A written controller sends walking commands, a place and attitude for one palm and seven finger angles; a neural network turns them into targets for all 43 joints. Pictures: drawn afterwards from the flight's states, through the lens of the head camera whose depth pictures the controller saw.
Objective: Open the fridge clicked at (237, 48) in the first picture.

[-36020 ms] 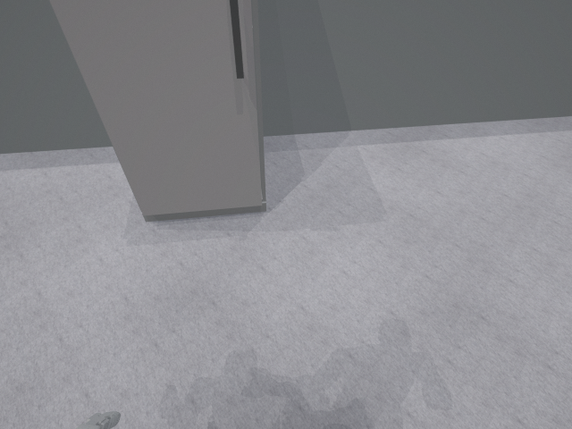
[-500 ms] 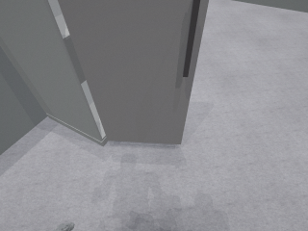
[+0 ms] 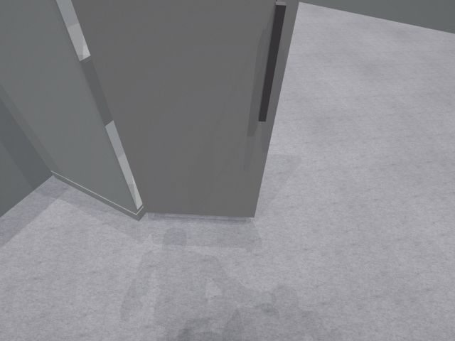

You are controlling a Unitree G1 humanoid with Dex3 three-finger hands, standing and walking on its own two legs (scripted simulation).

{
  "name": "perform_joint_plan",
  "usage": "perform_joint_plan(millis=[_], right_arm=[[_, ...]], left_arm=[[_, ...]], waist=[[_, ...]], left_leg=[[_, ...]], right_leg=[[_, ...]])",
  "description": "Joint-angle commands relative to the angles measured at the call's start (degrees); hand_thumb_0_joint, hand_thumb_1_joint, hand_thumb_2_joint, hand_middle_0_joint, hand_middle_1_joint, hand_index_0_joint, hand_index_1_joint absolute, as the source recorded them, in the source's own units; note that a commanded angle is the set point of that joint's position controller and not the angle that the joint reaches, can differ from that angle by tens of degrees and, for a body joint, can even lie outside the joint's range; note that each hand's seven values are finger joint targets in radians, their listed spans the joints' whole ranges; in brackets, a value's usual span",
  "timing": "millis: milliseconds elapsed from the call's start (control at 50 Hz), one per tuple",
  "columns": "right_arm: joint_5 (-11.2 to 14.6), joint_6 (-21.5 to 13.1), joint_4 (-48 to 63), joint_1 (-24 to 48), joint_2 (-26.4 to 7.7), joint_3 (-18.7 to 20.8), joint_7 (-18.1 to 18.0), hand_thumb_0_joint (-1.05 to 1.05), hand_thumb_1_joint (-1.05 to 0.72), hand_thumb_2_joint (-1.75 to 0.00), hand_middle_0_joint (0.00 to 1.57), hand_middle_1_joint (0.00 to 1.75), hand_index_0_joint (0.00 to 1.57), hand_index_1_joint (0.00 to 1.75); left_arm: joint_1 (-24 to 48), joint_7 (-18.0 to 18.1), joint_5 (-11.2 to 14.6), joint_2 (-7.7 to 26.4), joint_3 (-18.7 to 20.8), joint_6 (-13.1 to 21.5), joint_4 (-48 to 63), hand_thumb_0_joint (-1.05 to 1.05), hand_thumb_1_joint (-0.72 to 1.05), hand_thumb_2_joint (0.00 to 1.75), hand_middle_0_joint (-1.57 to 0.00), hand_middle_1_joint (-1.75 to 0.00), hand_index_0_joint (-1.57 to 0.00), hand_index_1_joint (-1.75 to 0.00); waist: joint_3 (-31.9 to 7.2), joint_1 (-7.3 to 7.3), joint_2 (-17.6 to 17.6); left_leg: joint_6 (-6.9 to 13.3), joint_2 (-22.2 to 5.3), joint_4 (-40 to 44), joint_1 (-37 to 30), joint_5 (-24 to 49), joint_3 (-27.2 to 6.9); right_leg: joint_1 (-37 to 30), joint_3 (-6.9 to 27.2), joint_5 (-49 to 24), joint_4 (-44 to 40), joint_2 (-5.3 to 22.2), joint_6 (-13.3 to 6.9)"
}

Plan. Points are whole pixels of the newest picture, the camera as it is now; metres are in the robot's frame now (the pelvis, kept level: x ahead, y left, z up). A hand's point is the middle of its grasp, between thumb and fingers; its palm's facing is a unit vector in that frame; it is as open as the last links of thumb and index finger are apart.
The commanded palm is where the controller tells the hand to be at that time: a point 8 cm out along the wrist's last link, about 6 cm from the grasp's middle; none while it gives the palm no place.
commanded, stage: let the arm hang, fingers relaxed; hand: right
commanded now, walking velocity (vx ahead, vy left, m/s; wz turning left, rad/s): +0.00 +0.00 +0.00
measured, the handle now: (269, 67) +0.74 -0.06 +0.11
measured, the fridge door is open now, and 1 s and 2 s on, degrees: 65 65 65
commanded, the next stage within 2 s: look to check the result in 0.30 s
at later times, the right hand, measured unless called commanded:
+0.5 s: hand out of the picture +0.11 -0.23 -0.16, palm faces -0.04 +0.95 -0.30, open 7.4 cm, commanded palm none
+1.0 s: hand out of the picture +0.13 -0.23 -0.15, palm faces -0.04 +0.95 -0.32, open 7.4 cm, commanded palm none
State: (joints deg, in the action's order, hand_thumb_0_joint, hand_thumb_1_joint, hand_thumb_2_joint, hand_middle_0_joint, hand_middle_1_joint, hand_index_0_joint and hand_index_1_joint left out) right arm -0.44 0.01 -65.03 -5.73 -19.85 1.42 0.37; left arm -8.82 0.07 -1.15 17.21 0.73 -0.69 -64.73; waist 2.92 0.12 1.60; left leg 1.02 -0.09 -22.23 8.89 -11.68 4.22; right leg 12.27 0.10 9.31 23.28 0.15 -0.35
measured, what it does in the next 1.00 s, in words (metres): stands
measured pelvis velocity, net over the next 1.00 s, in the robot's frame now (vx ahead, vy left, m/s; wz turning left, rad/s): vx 0.04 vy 0.01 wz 0.02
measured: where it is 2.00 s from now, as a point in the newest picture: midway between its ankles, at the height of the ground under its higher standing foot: outside the picture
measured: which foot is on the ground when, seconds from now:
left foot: down 0.00-1.00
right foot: down 0.00-1.00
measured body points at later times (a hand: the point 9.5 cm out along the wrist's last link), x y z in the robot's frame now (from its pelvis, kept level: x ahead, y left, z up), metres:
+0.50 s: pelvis +0.03 +0.00 +0.00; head +0.05 +0.00 +0.45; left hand +0.11 +0.30 -0.13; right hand +0.11 -0.28 -0.14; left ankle +0.01 +0.11 -0.74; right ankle +0.04 -0.11 -0.74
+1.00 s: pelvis +0.04 +0.01 +0.00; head +0.06 +0.01 +0.45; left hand +0.12 +0.30 -0.14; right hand +0.14 -0.28 -0.13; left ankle +0.01 +0.11 -0.74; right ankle +0.04 -0.11 -0.74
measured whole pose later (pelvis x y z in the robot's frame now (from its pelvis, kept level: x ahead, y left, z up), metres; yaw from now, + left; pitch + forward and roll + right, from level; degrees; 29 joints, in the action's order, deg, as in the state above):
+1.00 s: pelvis +0.04 +0.01 +0.00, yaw +1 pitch -1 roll +0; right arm -0.3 -1.0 -64.5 -5.1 -18.2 0.4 0.1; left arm -5.2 0.5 -0.8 18.5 0.0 0.0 -64.7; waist 2.6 0.3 0.4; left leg 1.3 0.4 -17.5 3.9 -12.7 2.9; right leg 6.5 -1.1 10.5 18.0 0.6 0.4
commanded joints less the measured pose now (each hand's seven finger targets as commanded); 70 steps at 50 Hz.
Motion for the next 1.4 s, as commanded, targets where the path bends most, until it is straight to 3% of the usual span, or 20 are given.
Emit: perform_joint_plan(millis=[0,80,220,400,460,600,1060,1200,1280,1380], right_arm=[[-0.3,-1.4,3.4,2.3,-9.9,1.3,-0.6,0.00,-0.90,-0.90,0.20,0.30,0.20,0.30],[-0.4,-1.8,4.1,3.4,-10.0,1.3,-0.8,0.00,-0.90,-0.90,0.20,0.30,0.20,0.30],[-0.4,-1.9,4.9,3.9,-9.8,1.2,-0.7,0.00,-0.90,-0.90,0.20,0.30,0.20,0.30],[-0.3,-2.1,4.7,3.0,-9.9,1.2,-0.9,0.00,-0.90,-0.90,0.20,0.30,0.20,0.30],[-0.3,-2.1,4.3,2.4,-10.1,1.2,-0.9,0.00,-0.90,-0.90,0.20,0.30,0.20,0.30],[-0.1,-2.0,3.5,2.1,-10.1,1.1,-0.9,0.00,-0.90,-0.90,0.20,0.30,0.20,0.30],[-0.2,-2.3,4.2,1.6,-10.3,1.3,-1.4,0.00,-0.90,-0.90,0.20,0.30,0.20,0.30],[-0.1,-2.3,4.2,1.9,-10.1,1.2,-1.3,0.00,-0.90,-0.90,0.20,0.30,0.20,0.30],[0.0,-2.3,4.2,1.9,-10.3,1.2,-1.3,0.00,-0.90,-0.90,0.20,0.30,0.20,0.30],[0.0,-2.3,3.9,1.7,-10.3,1.2,-1.3,0.00,-0.90,-0.90,0.20,0.30,0.20,0.30]], left_arm=[[3.0,0.8,-0.2,11.5,1.7,1.4,3.3,0.00,0.90,0.90,-0.20,-0.30,-0.20,-0.30],[4.5,0.7,-0.1,11.8,1.5,1.7,3.5,0.00,0.90,0.90,-0.20,-0.30,-0.20,-0.30],[6.2,0.7,-0.2,12.3,1.3,1.8,4.1,0.00,0.90,0.90,-0.20,-0.30,-0.20,-0.30],[6.0,1.0,0.0,12.5,1.1,1.9,4.4,0.00,0.90,0.90,-0.20,-0.30,-0.20,-0.30],[5.9,1.1,0.2,12.5,1.2,1.7,4.4,0.00,0.90,0.90,-0.20,-0.30,-0.20,-0.30],[5.4,1.2,0.1,12.8,1.1,1.7,3.7,0.00,0.90,0.90,-0.20,-0.30,-0.20,-0.30],[4.9,1.4,0.2,12.4,1.1,1.9,3.6,0.00,0.90,0.90,-0.20,-0.30,-0.20,-0.30],[4.9,1.3,0.2,12.3,1.2,1.8,3.3,0.00,0.90,0.90,-0.20,-0.30,-0.20,-0.30],[4.5,1.3,0.2,12.5,1.2,1.8,3.3,0.00,0.90,0.90,-0.20,-0.30,-0.20,-0.30],[4.6,1.3,0.2,12.5,1.2,1.7,3.1,0.00,0.90,0.90,-0.20,-0.30,-0.20,-0.30]], waist=[[-3.0,-0.01,-1.9],[-5.0,0.15,-2.1],[-4.6,0.26,-0.5],[-6.8,0.39,-0.3],[-6.1,0.32,-1.7],[-5.8,0.50,-0.9],[-6.1,0.29,-2.3],[-4.2,0.42,-1.1],[-5.8,0.54,-1.5],[-4.5,0.54,-1.6]], left_leg=[[1.6,-6.9,5.7,-0.1,-1.1,-7.2],[1.2,-7.3,5.3,-1.6,4.1,-7.0],[1.1,-7.4,6.2,-1.5,4.6,-7.1],[1.2,-7.8,6.1,-3.6,10.8,-7.0],[1.2,-7.7,6.8,-3.2,10.3,-7.2],[1.4,-7.6,7.1,-3.5,9.9,-7.5],[1.4,-7.8,6.7,-5.1,17.5,-7.6],[1.3,-7.8,7.6,-4.3,14.8,-8.1],[1.4,-7.8,7.6,-5.1,15.2,-8.3],[1.3,-7.7,8.1,-4.0,14.2,-8.5]], right_leg=[[-0.6,6.7,-2.3,-6.0,6.7,-1.7],[-2.8,6.1,-7.1,-5.7,6.8,-1.4],[-4.0,5.7,-7.4,-6.4,6.7,-1.1],[-7.0,5.1,-12.2,-5.5,7.0,-1.1],[-7.2,5.0,-11.4,-5.6,7.0,-1.1],[-7.4,4.8,-10.5,-6.1,7.2,-1.0],[-9.2,3.9,-15.0,-5.9,7.4,-0.9],[-8.4,3.8,-12.1,-6.7,7.3,-0.7],[-9.2,3.7,-12.4,-6.6,7.5,-0.7],[-9.1,3.6,-11.2,-6.8,7.4,-0.7]])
